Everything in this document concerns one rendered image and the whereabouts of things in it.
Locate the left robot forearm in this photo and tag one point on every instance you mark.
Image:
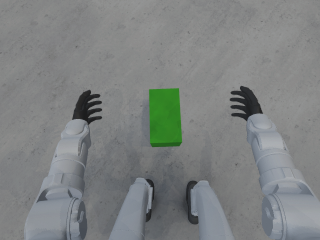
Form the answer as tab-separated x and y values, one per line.
66	175

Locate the right robot upper arm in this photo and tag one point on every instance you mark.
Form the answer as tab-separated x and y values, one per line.
290	216

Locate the robot left shin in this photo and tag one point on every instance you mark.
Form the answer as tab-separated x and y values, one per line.
141	180

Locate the right robot forearm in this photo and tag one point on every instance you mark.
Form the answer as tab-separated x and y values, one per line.
278	173

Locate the carton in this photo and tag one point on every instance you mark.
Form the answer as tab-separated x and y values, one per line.
165	117

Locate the left robot hand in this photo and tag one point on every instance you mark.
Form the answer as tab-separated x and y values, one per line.
81	108

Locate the robot left thigh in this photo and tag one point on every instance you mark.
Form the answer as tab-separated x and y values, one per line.
131	220

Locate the left robot upper arm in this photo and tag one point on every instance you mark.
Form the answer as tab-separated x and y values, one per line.
57	219

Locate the right robot hand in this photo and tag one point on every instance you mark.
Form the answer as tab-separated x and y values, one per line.
251	103

